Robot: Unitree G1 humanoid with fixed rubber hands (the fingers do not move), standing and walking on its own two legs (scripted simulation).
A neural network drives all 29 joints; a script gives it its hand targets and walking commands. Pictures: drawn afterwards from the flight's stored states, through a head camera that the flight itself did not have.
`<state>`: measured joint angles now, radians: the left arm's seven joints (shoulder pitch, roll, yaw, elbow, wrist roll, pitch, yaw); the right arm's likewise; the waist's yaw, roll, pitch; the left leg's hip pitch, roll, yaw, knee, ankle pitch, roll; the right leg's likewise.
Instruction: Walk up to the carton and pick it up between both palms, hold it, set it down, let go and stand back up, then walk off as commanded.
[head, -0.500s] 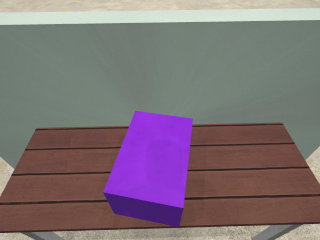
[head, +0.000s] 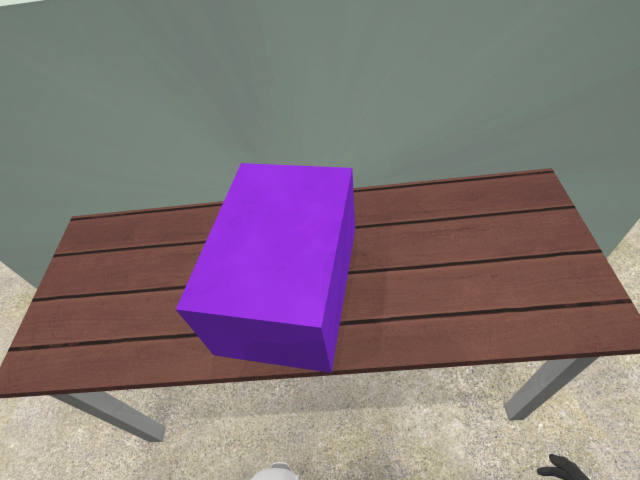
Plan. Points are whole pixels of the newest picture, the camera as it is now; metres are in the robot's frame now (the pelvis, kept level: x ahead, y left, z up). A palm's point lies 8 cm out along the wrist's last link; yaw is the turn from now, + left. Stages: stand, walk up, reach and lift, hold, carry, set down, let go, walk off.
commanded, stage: walk off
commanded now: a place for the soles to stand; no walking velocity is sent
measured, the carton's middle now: (283, 261) +0.50 +0.06 -0.10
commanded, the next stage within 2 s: none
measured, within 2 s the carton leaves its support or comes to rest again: neither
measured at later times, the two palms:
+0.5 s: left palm out of the picture -0.01 +0.26 -0.06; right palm out of the picture -0.19 -0.34 -0.13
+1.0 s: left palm out of the picture -0.28 +0.29 -0.09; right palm out of the picture -0.28 -0.32 -0.11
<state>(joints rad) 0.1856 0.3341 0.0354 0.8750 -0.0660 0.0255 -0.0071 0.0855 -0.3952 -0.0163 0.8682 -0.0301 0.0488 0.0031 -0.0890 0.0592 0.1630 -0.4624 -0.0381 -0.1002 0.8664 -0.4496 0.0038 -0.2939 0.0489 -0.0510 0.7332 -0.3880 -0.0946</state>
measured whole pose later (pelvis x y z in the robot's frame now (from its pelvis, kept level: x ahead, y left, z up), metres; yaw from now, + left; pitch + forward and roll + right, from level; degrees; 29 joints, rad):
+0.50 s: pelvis -0.16 -0.02 +0.01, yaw -1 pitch -6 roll +3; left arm 0.11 0.33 0.04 0.85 -0.07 0.03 0.02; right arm 0.35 -0.46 -0.04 0.91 -0.03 0.09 0.01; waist -0.09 0.06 0.16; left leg -0.22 -0.11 -0.09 1.05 -0.49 0.01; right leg -0.34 0.07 -0.05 0.41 0.02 -0.11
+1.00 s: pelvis -0.36 +0.00 +0.01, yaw +0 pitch -5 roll +0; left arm 0.24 0.32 0.04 0.85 -0.07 0.03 0.05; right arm 0.15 -0.44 -0.05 0.76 -0.03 0.10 0.00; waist -0.09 0.08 0.19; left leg -0.43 -0.11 -0.12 1.14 -0.53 0.06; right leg -0.29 0.02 0.06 0.67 -0.29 -0.01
